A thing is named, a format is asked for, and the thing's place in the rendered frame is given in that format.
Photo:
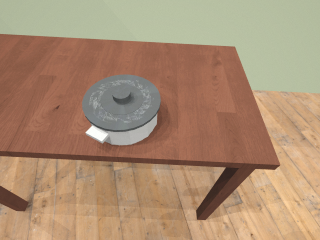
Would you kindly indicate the pot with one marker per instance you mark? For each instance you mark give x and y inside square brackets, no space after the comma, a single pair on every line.
[122,138]

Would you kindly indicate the knob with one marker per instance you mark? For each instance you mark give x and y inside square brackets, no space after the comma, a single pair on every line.
[121,94]

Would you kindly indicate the lid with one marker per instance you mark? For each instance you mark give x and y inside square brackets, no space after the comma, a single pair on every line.
[103,112]

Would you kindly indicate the table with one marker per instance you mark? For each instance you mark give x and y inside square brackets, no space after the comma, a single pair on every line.
[208,115]

